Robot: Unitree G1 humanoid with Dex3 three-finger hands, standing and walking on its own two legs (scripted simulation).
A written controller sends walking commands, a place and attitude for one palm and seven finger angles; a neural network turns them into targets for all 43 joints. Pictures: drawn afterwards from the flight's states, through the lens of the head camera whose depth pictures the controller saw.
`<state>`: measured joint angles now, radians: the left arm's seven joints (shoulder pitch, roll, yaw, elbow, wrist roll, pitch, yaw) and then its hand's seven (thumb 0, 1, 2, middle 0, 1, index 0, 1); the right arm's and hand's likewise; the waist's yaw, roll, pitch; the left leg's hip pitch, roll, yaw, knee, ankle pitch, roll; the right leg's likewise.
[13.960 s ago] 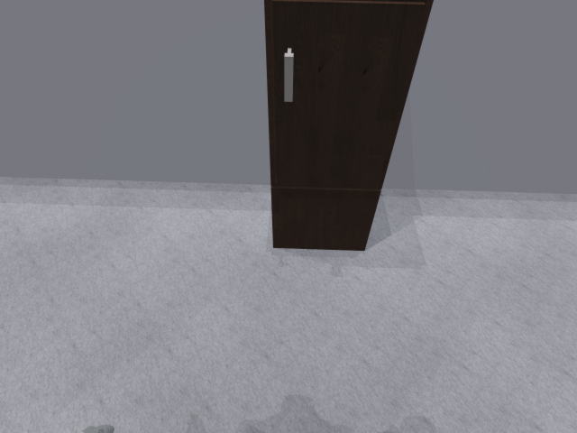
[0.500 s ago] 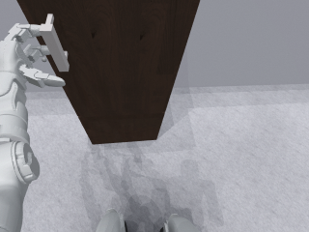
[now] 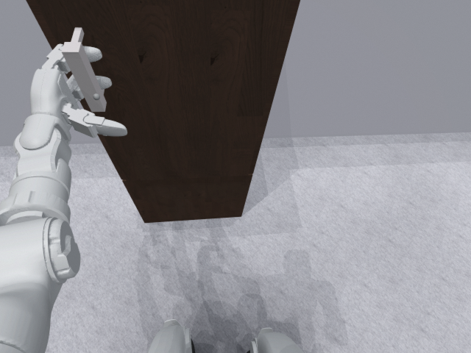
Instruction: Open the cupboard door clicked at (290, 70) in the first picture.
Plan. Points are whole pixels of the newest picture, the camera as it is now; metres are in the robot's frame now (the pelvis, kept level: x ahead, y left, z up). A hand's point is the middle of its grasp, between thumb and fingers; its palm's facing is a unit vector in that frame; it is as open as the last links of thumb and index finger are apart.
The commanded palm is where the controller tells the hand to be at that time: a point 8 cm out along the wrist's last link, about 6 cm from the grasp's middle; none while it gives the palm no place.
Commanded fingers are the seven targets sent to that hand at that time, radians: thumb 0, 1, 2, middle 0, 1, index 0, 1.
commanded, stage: slide the fingers in behind the handle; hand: left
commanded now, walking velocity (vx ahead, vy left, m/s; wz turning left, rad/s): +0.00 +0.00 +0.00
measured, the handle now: (88, 71) +0.57 +0.21 +0.11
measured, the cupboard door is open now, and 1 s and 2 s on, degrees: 0 0 24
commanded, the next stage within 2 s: close the thumb around the handle in 0.48 s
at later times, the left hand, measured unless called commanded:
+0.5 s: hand (100, 92) +0.52 +0.19 +0.11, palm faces +0.02 -1.00 +0.00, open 13.8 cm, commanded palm +0.50 +0.23 +0.11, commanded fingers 0.00 -0.50 0.30 -0.30 -1.20 -0.30 -1.20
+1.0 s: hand (99, 95) +0.51 +0.19 +0.11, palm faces +0.02 -1.00 -0.01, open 9.2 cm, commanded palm +0.50 +0.23 +0.11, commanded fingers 0.00 0.73 0.83 -0.39 -1.33 -0.39 -1.33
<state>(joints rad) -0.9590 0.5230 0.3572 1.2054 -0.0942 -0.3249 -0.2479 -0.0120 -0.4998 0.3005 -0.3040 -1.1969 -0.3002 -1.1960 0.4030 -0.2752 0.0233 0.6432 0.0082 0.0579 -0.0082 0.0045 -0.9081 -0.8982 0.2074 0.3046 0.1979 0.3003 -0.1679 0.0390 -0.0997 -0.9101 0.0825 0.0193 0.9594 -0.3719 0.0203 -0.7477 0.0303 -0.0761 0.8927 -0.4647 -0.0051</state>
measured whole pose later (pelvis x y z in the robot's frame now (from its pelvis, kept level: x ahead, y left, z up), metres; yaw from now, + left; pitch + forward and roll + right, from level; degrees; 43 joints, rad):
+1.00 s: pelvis +0.00 +0.00 +0.00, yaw +0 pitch +19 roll -4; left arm -0.96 0.50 0.36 1.21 -0.09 -0.34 -0.21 0.00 0.21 0.60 -0.35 -1.27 -0.34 -1.27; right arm 0.40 -0.27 0.02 0.65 0.00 0.06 0.00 0.00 -0.91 -0.90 0.21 0.30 0.20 0.30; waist -0.16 0.04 -0.10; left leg -0.91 0.08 0.02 0.96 -0.38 0.02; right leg -0.75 0.03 -0.07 0.89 -0.47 0.00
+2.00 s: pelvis +0.03 +0.00 +0.02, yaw +0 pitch +11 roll -1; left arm -0.21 0.04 0.11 0.31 -0.11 -0.19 0.25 0.01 0.69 0.74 -0.35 -1.35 -0.38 -1.35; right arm 0.27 -0.23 -0.01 0.55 0.00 0.03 0.05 0.01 -0.91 -0.90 0.20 0.30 0.19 0.30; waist -0.03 0.05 -0.14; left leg -0.65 0.06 0.06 0.84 -0.38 0.01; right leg -0.52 0.01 -0.03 0.80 -0.48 0.00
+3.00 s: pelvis +0.01 -0.04 +0.02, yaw +4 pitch +4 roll +0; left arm 0.07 -0.09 -0.27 0.08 0.05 -0.09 0.54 0.00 -0.36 0.36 -0.32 -1.14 -0.34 -1.14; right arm 0.19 -0.19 0.01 0.57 -0.04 0.07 0.02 0.01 -0.91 -0.90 0.20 0.30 0.19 0.30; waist 0.00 0.05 -0.09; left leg -0.52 0.04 -0.01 0.78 -0.34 -0.03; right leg -0.38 0.00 -0.10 0.80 -0.49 -0.05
